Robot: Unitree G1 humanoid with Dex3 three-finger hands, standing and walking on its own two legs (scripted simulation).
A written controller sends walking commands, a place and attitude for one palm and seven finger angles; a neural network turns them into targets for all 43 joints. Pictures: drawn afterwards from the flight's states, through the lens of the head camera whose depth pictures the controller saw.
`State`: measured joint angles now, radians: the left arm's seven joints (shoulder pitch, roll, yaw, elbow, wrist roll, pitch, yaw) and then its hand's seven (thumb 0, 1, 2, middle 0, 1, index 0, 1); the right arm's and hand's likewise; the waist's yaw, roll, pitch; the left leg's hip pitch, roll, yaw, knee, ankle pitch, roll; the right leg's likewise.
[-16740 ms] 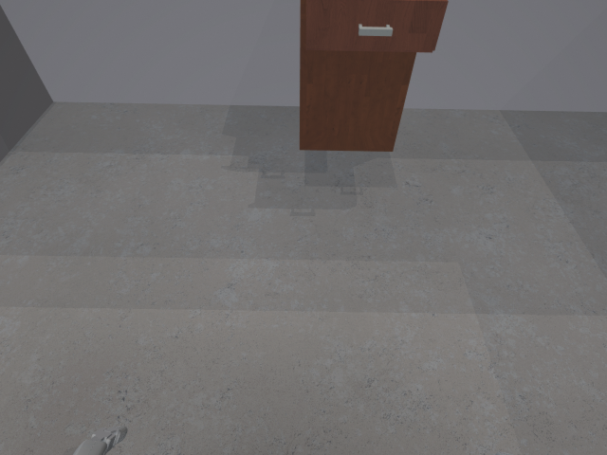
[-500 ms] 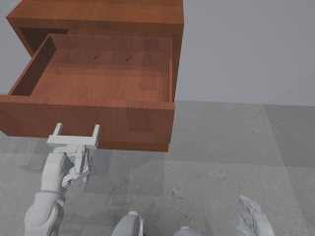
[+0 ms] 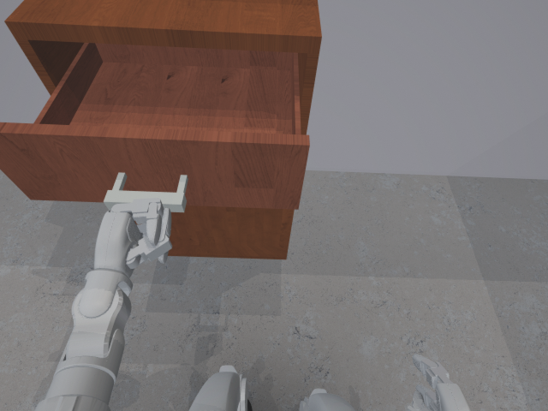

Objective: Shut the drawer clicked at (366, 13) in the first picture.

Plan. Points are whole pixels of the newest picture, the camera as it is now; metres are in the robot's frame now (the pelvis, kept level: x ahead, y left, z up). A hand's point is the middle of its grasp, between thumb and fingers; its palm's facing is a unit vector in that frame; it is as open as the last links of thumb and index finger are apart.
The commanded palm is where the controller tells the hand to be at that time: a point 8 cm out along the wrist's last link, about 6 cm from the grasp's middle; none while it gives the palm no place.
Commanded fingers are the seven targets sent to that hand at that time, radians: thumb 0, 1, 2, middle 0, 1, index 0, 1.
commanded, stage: push the drawer shut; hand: left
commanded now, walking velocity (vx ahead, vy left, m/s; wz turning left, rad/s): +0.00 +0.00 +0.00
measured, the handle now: (149, 190) +0.42 +0.20 +0.06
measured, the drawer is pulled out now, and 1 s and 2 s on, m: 0.22 0.10 0.00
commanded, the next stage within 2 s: none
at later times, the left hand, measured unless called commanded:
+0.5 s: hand (173, 203) +0.40 +0.16 +0.05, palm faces -0.01 -1.00 -0.04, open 2.9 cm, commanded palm +0.39 +0.21 +0.06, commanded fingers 0.00 0.90 0.90 -1.40 -1.60 -1.40 -1.60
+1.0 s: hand (183, 171) +0.46 +0.16 +0.05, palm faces +0.01 -1.00 -0.05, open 3.0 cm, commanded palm +0.46 +0.21 +0.06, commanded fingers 0.00 0.90 0.90 -1.40 -1.60 -1.40 -1.60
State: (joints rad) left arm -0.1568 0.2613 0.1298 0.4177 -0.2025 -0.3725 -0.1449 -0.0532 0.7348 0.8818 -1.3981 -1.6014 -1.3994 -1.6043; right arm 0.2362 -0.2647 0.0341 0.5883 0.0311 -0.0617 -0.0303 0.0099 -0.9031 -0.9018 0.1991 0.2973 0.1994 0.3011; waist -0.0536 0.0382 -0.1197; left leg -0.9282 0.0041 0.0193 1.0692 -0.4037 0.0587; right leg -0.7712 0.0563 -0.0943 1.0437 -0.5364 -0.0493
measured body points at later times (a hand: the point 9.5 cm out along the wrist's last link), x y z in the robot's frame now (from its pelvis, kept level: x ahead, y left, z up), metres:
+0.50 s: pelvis +0.00 +0.00 +0.00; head +0.09 +0.02 +0.44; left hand +0.40 +0.22 +0.05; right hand +0.10 -0.26 -0.11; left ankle +0.06 +0.08 -0.66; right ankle -0.01 -0.09 -0.66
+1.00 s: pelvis +0.00 -0.01 -0.01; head +0.10 +0.00 +0.43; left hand +0.46 +0.21 +0.05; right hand +0.04 -0.28 -0.12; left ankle +0.06 +0.08 -0.66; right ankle -0.01 -0.09 -0.66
